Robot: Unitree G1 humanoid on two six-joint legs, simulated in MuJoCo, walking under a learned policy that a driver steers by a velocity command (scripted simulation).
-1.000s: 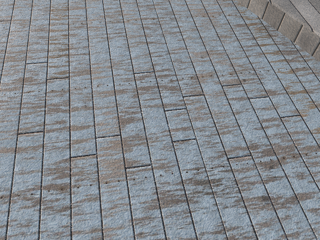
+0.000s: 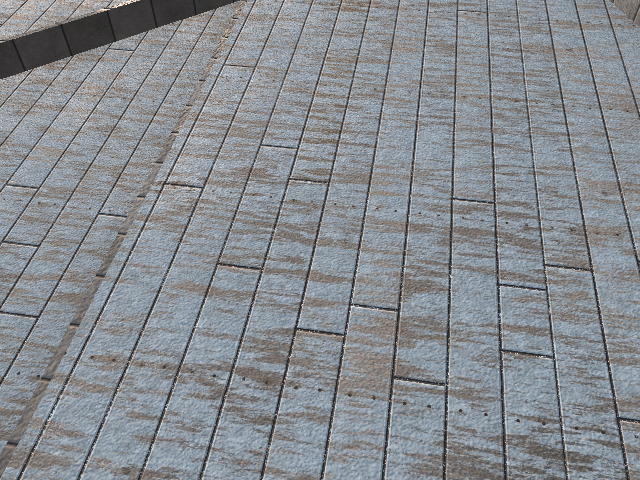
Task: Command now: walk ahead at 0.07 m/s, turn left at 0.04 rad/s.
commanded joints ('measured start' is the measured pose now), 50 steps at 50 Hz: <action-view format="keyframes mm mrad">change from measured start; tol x8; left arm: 1 3 110 23 -30 -8 -18 9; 50 1 114 14 186 -24 9 25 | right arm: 1 -4 -129 -41 -48 6 -4 -12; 50 94 -108 -33 271 24 -9 -54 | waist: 1 -11 -8 -57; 6 -18 144 93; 11 -16 -142 -86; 19 -1 30 -125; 22 -31 -66 -98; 24 -9 31 -97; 50 -6 -63 51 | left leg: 1 12 61 -73 -91 -40 47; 3 -49 98 -150 -147 -374 91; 5 -75 191 -299 -230 -448 144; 7 -74 202 -284 -173 -164 138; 9 -64 59 -72 25 155 41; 14 -47 53 -27 110 158 -57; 18 71 61 -37 67 523 -28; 24 104 81 -31 22 576 -17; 47 40 62 0 -98 185 -45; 50 -46 1 63 -13 -221 -23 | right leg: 1 -15 7 -9 -34 -2 -28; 4 -174 47 -51 83 -226 -54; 7 -152 30 -28 88 -42 -77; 12 67 -112 185 -25 502 -171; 15 68 -127 151 10 775 -182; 21 95 -42 50 35 795 -103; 30 84 -2 25 -34 461 -71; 47 11 18 23 -105 149 -60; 50 -42 6 72 -149 -361 -112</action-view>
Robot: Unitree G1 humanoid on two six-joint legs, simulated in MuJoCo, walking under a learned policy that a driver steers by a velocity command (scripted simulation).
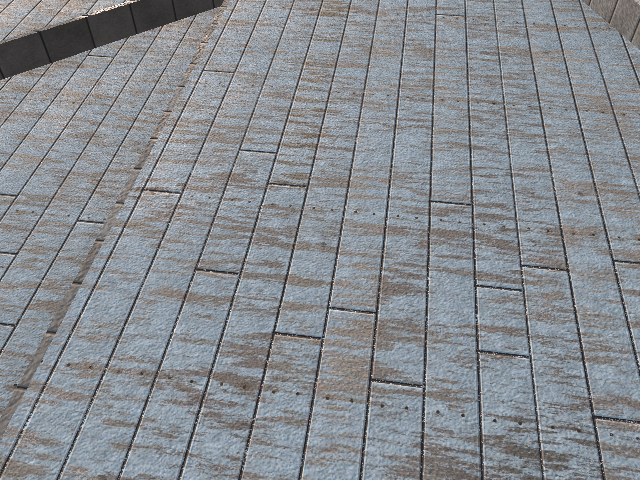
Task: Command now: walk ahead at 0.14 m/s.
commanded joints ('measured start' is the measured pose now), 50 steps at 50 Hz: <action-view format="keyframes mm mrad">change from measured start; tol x32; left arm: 1 30 161 34 -32 -12 -7 10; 28 -361 63 22 -279 -31 -104 -75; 34 252 297 113 -119 -7 -94 -60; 50 147 151 52 -86 -6 -115 -22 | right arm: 1 0 -94 -18 -31 7 -19 -4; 34 377 55 21 -21 -3 -99 43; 50 -198 -49 -28 -188 9 -113 47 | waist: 1 17 -90 81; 8 -96 -126 105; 11 -138 347 16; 28 -66 98 127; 34 98 -272 -430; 50 45 -39 38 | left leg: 1 -155 -59 75 39 -266 40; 5 -262 11 42 327 -205 84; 9 166 -31 78 -68 16 109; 12 220 390 -672 -389 -361 324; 28 217 232 -32 -396 415 192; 32 202 188 43 36 952 129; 35 -502 -55 -118 862 -237 63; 50 -492 102 19 167 422 33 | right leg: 1 -110 -93 149 -203 -480 -91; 7 -218 -274 336 -324 -428 -163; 13 -714 -64 97 672 -138 -67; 29 -419 -44 -38 29 271 -57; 32 21 37 -86 29 243 -126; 34 624 -389 654 -117 -121 -358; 39 28 -250 297 -328 195 -228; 50 19 -181 76 -431 286 -199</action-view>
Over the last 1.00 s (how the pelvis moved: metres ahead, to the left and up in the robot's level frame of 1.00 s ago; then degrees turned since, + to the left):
0.00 -0.03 0.00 0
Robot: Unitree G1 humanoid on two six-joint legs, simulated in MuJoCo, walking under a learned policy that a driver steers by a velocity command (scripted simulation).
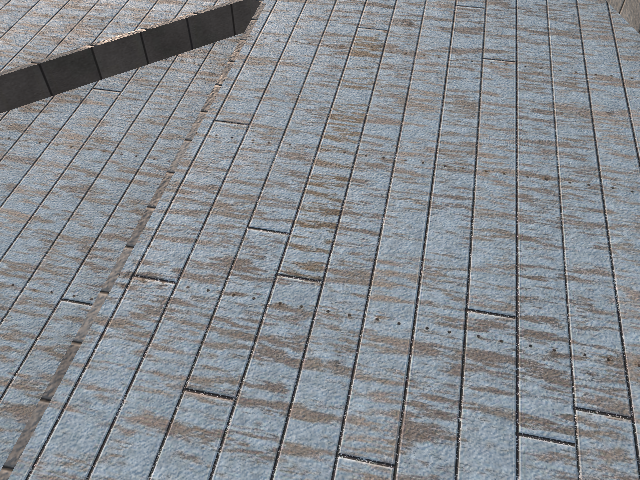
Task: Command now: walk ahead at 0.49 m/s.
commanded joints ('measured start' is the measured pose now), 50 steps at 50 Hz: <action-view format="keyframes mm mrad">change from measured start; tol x32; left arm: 1 2 164 28 -48 -10 -10 13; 33 -436 84 15 -232 -19 3 -20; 39 86 313 103 -102 4 1 -13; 50 -97 157 43 -101 5 -16 1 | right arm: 1 -94 -27 5 -65 4 -12 13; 8 -161 -75 0 -118 16 -28 53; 12 361 -292 -79 27 -7 -21 40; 50 96 -65 -20 0 -4 8 -5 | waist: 1 -5 -71 70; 12 -160 221 -389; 50 -66 -83 13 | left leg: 1 45 -32 39 -147 116 -7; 8 95 -90 57 -290 -60 53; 10 435 -148 102 -317 -57 106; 12 1116 238 -549 -369 -225 342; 19 547 90 -185 -619 5 237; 30 609 55 -10 -675 -18 193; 37 737 73 24 -351 393 127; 41 -76 -141 -69 556 -551 37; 50 1 13 -10 153 -113 -1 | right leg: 1 -79 -266 134 -113 147 -136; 10 101 -287 83 324 660 -64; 12 -526 -37 36 987 -180 43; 14 -722 -107 177 1154 -338 8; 35 -556 -162 70 316 113 7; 38 -16 -152 70 314 113 -74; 40 444 -482 784 115 -130 -268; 50 -122 -312 226 -90 145 -171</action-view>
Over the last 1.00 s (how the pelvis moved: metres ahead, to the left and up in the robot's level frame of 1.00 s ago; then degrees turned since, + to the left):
0.40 -0.02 0.01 0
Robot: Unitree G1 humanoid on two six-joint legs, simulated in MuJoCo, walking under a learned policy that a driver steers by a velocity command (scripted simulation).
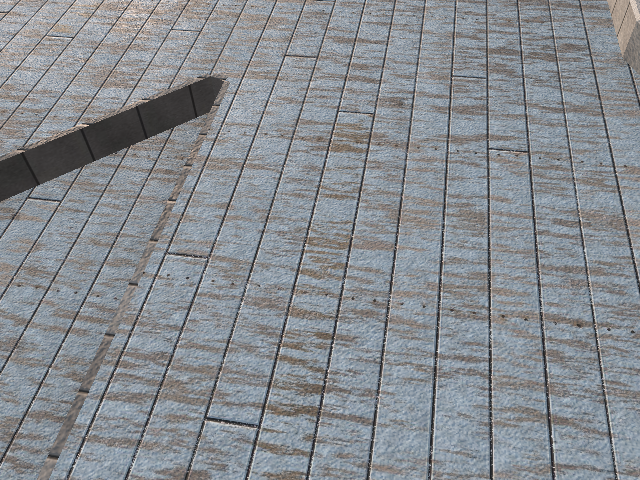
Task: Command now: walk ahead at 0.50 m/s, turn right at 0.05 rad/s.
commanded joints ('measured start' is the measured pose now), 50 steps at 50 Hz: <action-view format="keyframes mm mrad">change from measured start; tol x32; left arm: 1 -12 142 25 -46 -5 -13 20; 50 -73 169 58 -286 -15 18 6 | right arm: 1 -16 -57 -19 -52 -13 1 -4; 50 -3 -120 -33 -136 -19 -33 3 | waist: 1 -27 -71 13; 17 -134 238 -397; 26 -27 42 12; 50 -61 -82 -76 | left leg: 1 -91 27 -24 -124 163 -22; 12 100 -72 -18 -554 201 -16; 16 1035 295 -525 -600 33 229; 23 480 169 -141 -854 91 156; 36 659 181 202 -847 291 109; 40 674 153 279 -463 818 55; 43 -106 -156 38 364 -427 -65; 50 9 6 -43 59 -66 -49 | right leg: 1 35 -261 214 -195 122 -152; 13 151 -282 266 21 243 -90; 18 -616 -87 200 1011 -393 30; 31 -507 -186 98 505 145 46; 40 -171 -23 -75 294 -46 -74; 43 556 -401 914 24 -237 -381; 50 3 -229 412 -75 179 -224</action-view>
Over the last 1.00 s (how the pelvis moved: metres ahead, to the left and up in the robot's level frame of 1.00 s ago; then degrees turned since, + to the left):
0.56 -0.01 0.00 0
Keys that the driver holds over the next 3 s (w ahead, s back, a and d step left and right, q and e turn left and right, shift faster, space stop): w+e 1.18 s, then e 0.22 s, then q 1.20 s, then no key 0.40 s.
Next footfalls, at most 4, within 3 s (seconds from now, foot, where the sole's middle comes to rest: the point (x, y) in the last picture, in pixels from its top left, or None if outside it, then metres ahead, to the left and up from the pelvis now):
0.30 left None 0.35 0.15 -0.78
0.82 right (446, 468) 0.53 -0.18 -0.78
1.32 left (426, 330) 0.87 -0.16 -0.78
1.66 right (513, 399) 0.69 -0.34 -0.78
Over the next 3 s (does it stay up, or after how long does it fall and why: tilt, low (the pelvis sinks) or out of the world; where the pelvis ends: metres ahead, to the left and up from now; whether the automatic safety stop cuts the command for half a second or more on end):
stays up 0.76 -0.18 -0.01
